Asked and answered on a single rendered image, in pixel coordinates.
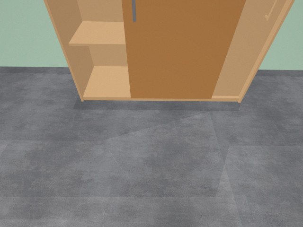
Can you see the wardrobe door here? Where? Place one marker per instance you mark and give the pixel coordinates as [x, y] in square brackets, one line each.
[176, 48]
[249, 38]

